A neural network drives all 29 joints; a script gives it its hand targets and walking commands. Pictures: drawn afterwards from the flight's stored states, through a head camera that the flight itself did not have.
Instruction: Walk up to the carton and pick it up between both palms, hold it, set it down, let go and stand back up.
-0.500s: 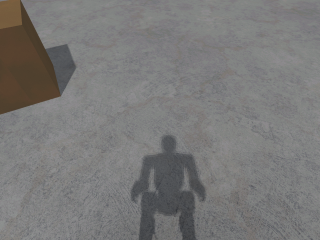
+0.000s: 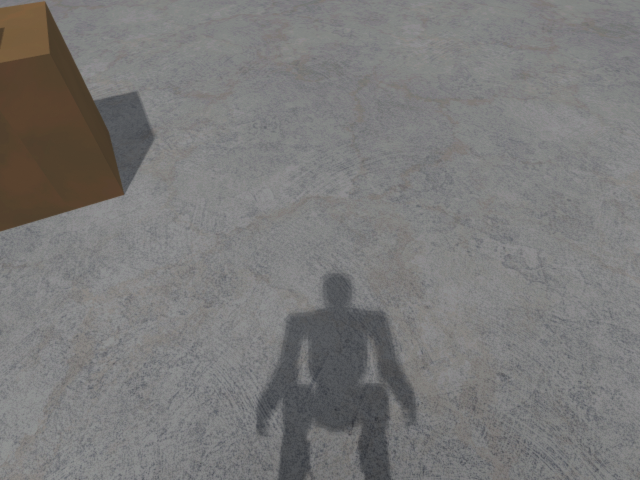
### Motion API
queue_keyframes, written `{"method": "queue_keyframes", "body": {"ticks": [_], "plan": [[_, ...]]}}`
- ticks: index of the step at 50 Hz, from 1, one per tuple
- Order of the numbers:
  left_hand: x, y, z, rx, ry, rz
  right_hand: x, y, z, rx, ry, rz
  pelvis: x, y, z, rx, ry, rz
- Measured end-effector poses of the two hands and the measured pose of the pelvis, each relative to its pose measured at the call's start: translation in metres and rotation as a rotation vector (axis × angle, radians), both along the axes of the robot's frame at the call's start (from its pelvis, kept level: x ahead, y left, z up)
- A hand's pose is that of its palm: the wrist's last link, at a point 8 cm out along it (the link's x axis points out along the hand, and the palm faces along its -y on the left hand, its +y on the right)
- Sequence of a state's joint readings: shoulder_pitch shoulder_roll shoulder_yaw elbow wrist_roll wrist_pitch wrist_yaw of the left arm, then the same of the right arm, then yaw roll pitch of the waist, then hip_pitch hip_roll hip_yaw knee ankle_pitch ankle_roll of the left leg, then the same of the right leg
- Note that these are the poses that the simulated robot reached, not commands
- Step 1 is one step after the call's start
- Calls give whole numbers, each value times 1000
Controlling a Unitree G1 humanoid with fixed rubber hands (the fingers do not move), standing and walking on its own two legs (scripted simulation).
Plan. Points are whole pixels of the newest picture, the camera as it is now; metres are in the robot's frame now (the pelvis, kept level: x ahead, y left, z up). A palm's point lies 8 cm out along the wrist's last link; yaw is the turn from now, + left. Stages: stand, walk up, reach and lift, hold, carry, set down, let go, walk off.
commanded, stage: stand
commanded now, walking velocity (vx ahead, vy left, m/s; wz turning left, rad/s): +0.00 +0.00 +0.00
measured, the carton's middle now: out of the picture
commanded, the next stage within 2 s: walk up in 1.78 s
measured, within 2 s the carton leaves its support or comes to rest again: neither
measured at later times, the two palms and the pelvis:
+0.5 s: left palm out of the picture +0.00 +0.21 -0.14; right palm out of the picture +0.01 -0.20 -0.14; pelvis +0.01 +0.00 +0.01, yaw +1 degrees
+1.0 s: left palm out of the picture -0.01 +0.20 -0.14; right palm out of the picture +0.00 -0.19 -0.14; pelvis +0.02 +0.01 +0.01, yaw +0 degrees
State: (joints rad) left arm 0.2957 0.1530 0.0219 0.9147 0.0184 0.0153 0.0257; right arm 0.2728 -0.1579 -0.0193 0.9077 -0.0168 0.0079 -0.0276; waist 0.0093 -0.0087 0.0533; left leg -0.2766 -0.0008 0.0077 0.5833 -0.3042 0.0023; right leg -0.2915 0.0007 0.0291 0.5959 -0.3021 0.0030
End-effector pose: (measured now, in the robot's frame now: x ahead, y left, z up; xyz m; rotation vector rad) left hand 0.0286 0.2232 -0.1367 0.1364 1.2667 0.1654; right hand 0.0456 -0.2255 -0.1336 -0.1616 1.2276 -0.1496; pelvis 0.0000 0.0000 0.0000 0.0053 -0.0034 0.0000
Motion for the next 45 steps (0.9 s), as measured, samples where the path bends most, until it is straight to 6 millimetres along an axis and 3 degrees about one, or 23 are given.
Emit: {"method": "queue_keyframes", "body": {"ticks": [6, 16, 29, 45], "plan": [[-12, -2, -2, -9, 52, 20, -17, 3, -1, 5, 64, -18, 3, 0, 3, -2, -3, 2], [-17, -12, -3, -25, 80, 35, -23, 10, -5, 25, 98, -42, 8, 0, 6, -3, -23, 7], [-29, -18, -4, -42, 156, 40, -46, 23, -7, 50, 206, -58, 11, 1, 9, -4, -29, 8], [-38, -24, -8, -64, 194, 56, -43, 31, -7, 45, 216, -54, 16, 6, 9, -8, -40, 8]]}}
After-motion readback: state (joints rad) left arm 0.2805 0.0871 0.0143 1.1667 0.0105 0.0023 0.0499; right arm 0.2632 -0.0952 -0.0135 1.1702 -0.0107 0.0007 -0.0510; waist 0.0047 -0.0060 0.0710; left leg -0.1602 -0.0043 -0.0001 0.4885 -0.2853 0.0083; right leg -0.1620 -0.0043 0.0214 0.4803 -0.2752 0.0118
